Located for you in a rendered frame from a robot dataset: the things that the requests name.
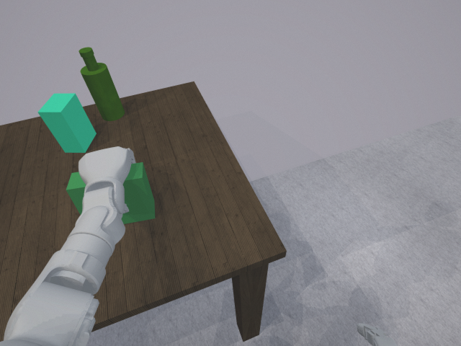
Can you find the sponge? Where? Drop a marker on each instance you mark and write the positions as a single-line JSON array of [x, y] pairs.
[[138, 195]]

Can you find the robot left hand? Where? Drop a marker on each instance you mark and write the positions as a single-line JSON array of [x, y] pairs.
[[112, 162]]

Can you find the robot right hand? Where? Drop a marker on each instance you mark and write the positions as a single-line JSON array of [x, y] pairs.
[[374, 335]]

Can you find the table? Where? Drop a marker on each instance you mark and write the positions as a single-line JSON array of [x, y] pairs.
[[209, 225]]

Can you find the left robot upper arm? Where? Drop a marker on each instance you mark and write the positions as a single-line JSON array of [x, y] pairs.
[[55, 316]]

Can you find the left robot forearm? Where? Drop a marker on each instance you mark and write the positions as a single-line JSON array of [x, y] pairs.
[[81, 262]]

